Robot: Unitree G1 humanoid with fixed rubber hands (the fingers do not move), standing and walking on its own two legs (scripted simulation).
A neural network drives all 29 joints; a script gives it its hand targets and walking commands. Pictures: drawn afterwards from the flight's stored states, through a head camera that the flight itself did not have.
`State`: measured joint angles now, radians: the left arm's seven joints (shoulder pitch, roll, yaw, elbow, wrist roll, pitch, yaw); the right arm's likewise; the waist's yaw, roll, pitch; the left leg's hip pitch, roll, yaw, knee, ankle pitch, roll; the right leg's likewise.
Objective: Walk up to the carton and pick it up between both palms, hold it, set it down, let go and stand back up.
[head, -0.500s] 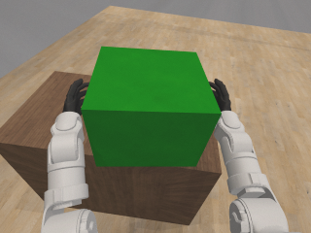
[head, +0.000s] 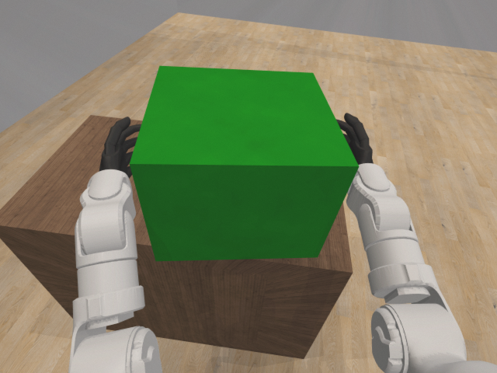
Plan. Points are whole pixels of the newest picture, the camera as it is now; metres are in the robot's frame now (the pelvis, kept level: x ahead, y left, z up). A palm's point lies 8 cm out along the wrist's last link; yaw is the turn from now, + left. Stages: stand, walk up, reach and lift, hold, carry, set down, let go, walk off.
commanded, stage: hold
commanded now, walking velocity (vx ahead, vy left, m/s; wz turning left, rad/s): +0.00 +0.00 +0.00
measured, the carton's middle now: (238, 161) +0.42 +0.00 +0.13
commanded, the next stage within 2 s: none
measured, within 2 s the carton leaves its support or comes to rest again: neither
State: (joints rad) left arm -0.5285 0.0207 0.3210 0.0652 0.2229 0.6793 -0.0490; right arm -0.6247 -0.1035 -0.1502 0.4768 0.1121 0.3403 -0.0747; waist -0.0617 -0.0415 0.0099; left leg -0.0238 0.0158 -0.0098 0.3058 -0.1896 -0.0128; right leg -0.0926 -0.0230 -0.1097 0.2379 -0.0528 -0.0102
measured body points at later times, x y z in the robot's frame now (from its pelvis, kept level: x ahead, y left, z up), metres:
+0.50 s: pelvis +0.00 +0.00 +0.00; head -0.03 +0.02 +0.45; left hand +0.37 +0.19 +0.19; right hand +0.38 -0.18 +0.18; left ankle -0.01 +0.13 -0.75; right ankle +0.06 -0.11 -0.75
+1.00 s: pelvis +0.00 +0.00 +0.00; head -0.03 +0.02 +0.45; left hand +0.36 +0.20 +0.18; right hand +0.37 -0.17 +0.18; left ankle -0.01 +0.13 -0.75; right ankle +0.06 -0.11 -0.75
